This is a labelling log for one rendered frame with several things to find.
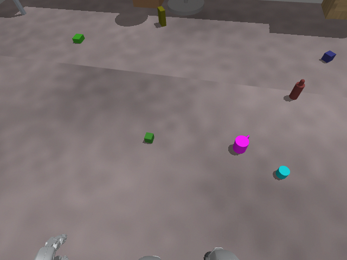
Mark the left robot hand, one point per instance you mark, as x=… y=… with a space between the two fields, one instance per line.
x=52 y=245

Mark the bookshelf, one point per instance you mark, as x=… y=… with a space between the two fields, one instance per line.
x=335 y=9

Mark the coat stand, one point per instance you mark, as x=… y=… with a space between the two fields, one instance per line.
x=185 y=7

